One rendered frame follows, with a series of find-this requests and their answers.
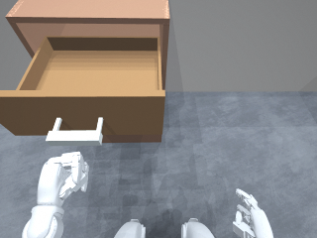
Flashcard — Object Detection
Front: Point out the drawer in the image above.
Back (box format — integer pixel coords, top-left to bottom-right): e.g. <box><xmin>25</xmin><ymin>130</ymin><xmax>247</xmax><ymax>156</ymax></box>
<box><xmin>0</xmin><ymin>36</ymin><xmax>165</xmax><ymax>136</ymax></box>

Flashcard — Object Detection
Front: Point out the robot right thigh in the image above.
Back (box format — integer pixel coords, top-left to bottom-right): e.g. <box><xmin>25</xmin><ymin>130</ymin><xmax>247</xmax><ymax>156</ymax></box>
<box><xmin>180</xmin><ymin>221</ymin><xmax>215</xmax><ymax>238</ymax></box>

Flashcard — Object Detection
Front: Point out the cabinet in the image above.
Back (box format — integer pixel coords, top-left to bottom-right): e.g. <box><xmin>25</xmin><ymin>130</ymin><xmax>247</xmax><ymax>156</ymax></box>
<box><xmin>5</xmin><ymin>0</ymin><xmax>170</xmax><ymax>143</ymax></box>

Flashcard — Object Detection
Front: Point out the handle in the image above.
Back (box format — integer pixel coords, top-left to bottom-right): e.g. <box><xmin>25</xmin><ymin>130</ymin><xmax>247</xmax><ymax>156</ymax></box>
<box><xmin>46</xmin><ymin>117</ymin><xmax>103</xmax><ymax>147</ymax></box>

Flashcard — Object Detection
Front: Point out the left robot forearm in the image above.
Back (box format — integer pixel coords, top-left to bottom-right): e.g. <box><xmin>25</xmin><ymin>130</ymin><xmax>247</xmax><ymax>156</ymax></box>
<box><xmin>22</xmin><ymin>204</ymin><xmax>64</xmax><ymax>238</ymax></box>

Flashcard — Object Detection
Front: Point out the robot left thigh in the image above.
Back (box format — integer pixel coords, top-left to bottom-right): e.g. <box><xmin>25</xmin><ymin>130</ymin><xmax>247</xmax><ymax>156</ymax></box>
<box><xmin>114</xmin><ymin>221</ymin><xmax>146</xmax><ymax>238</ymax></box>

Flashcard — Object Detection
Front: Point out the right robot hand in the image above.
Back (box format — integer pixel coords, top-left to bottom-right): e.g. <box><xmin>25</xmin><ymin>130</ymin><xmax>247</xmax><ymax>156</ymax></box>
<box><xmin>233</xmin><ymin>188</ymin><xmax>273</xmax><ymax>238</ymax></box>

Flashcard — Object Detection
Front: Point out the robot thigh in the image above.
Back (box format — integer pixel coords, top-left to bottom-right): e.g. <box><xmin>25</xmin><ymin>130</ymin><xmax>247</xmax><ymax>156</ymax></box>
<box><xmin>180</xmin><ymin>221</ymin><xmax>215</xmax><ymax>238</ymax></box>
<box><xmin>114</xmin><ymin>221</ymin><xmax>146</xmax><ymax>238</ymax></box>

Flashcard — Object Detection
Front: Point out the left robot hand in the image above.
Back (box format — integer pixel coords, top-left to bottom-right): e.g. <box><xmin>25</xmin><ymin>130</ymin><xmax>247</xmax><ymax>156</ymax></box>
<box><xmin>37</xmin><ymin>152</ymin><xmax>89</xmax><ymax>207</ymax></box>

